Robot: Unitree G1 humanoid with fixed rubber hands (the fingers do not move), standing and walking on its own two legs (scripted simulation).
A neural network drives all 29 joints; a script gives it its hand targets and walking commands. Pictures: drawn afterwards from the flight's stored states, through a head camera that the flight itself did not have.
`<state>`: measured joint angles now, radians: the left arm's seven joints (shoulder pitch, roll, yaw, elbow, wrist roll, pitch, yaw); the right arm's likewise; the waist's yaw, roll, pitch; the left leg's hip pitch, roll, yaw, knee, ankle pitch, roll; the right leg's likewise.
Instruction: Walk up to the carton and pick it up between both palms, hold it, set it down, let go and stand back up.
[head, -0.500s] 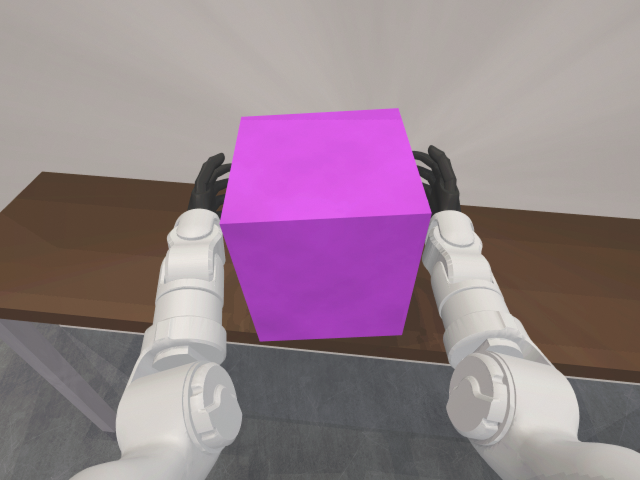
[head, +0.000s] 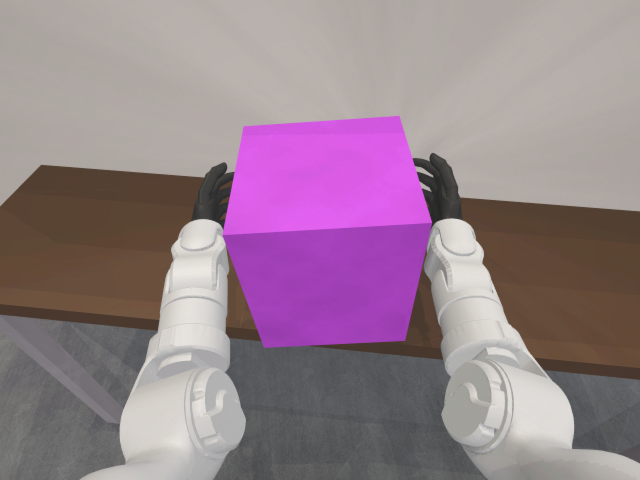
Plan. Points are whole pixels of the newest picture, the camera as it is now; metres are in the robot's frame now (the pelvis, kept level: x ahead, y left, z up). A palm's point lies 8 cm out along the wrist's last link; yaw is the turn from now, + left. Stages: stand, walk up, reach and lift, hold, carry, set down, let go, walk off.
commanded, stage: set down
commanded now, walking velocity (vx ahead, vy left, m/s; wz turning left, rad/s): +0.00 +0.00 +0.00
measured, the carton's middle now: (327, 238) +0.43 +0.01 +0.08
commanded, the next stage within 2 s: none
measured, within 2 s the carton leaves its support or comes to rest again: rests again in 0.56 s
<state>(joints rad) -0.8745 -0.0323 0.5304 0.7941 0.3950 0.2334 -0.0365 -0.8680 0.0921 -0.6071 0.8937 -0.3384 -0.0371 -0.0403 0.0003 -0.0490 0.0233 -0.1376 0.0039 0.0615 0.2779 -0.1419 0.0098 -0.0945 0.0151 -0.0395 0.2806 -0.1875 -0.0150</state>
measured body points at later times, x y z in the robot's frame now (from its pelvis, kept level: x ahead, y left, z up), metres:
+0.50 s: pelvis +0.00 +0.00 +0.00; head +0.02 +0.02 +0.45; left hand +0.43 +0.16 +0.11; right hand +0.42 -0.14 +0.12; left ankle +0.00 +0.11 -0.75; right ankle -0.03 -0.10 -0.75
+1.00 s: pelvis +0.00 +0.00 +0.00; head +0.03 +0.02 +0.45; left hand +0.43 +0.15 +0.11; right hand +0.42 -0.16 +0.11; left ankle +0.00 +0.11 -0.75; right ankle -0.03 -0.10 -0.75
